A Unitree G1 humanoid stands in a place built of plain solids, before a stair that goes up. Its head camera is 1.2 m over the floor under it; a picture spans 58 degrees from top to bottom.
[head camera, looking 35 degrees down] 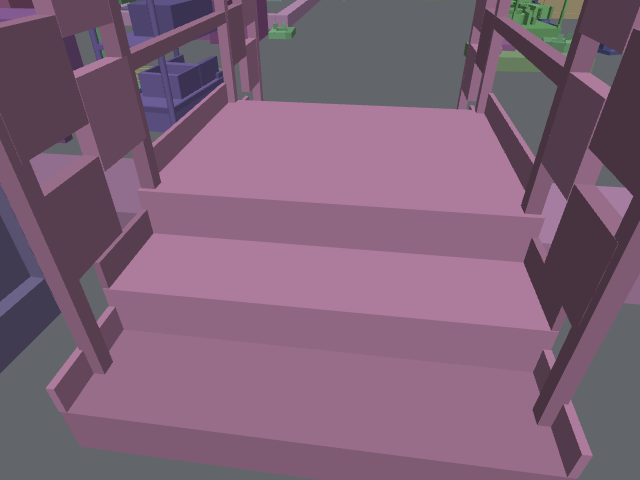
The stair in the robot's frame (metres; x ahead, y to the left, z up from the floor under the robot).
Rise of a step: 0.17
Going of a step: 0.30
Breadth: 1.30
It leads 8 degrees to the right of straight ahead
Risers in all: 3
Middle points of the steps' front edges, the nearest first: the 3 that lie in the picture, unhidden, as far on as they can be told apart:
0.59 0.05 0.17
0.89 0.01 0.34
1.19 -0.03 0.51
